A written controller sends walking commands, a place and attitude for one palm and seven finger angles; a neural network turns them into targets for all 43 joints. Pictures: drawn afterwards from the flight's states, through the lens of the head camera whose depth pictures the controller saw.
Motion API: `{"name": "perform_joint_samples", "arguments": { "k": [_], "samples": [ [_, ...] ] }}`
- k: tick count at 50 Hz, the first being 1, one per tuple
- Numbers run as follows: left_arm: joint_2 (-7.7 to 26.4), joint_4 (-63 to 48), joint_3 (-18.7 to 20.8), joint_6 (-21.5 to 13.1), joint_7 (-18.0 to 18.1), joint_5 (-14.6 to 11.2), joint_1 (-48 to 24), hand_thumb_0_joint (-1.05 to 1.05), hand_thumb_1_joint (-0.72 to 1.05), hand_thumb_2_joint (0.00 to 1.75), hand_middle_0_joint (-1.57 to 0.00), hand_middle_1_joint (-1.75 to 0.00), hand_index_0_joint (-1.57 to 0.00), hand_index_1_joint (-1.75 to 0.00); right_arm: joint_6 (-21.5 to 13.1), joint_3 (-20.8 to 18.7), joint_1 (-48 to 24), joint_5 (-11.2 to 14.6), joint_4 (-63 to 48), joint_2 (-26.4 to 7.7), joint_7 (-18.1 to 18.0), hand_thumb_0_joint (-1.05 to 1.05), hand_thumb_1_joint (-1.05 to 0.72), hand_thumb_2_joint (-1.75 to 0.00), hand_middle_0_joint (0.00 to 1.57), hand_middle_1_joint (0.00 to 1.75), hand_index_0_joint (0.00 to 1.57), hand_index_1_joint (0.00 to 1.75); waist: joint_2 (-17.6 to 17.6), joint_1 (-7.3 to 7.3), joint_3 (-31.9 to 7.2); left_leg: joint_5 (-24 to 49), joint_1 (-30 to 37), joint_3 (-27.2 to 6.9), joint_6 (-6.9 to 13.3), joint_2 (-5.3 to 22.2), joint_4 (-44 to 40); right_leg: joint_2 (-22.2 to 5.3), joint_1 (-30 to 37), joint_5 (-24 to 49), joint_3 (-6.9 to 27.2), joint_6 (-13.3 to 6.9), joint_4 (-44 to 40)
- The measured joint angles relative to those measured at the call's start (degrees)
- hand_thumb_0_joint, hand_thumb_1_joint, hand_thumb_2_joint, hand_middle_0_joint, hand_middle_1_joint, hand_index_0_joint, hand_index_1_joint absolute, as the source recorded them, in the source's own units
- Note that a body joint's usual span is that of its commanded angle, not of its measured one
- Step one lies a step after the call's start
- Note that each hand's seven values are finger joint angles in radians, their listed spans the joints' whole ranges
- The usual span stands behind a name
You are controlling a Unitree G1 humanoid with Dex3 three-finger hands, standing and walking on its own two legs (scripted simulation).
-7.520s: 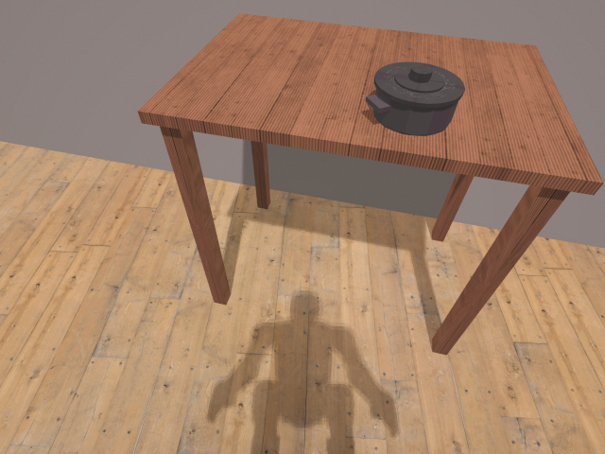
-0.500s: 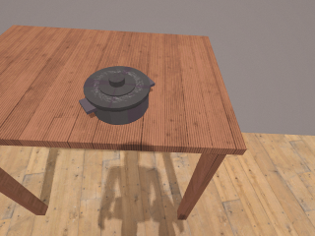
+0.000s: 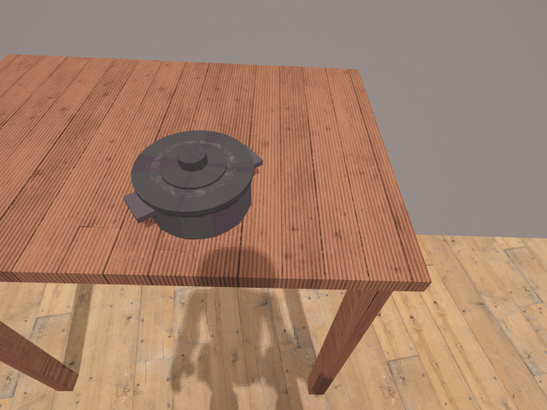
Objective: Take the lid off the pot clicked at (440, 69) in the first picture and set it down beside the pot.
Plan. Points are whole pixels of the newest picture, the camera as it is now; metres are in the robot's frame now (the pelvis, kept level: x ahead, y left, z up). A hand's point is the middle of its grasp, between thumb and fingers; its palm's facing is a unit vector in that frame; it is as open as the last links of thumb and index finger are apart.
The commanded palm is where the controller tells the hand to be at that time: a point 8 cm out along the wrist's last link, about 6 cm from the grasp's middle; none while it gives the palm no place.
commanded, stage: look again from close up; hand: left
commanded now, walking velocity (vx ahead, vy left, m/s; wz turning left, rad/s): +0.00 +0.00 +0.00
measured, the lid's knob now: (192, 156) +0.42 +0.16 +0.15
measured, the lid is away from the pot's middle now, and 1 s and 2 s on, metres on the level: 0.00 0.00 0.00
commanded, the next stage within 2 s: shuffle to correct the standing spot in 0.74 s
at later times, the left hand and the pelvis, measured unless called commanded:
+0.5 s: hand out of the picture +0.02 +0.16 -0.18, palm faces +0.05 -0.98 -0.19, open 7.4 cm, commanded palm none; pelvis +0.01 -0.01 +0.00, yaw +0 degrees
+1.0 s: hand out of the picture -0.01 +0.15 -0.18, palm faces +0.07 -0.98 -0.18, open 7.4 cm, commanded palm none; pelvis -0.01 -0.01 +0.00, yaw +1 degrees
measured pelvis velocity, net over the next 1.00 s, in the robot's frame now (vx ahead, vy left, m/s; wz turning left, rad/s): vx -0.01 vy -0.01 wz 0.01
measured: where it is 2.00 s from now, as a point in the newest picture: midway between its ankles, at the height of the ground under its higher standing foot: outside the picture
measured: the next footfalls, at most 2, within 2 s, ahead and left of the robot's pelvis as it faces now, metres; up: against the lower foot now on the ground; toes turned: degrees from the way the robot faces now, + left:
none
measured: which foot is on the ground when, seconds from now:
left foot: down 0.00-1.00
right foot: down 0.00-1.00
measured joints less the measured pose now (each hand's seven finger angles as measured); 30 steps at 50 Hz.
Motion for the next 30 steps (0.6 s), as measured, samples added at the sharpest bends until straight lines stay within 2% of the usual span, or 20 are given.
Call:
{"name": "perform_joint_samples", "arguments": {
  "k": [30],
  "samples": [
    [-1.32,1.99,0.12,-0.17,0.08,-0.23,1.25,0.00,0.91,0.89,-0.20,-0.30,-0.20,-0.30,0.02,0.24,2.34,0.13,2.66,1.45,-0.44,0.01,-0.91,-0.90,0.20,0.29,0.20,0.30,0.11,-0.15,0.35,-0.30,1.92,-0.89,-0.96,0.75,-1.07,0.80,2.48,-0.13,-0.86,-0.87,-1.86]
  ]
}}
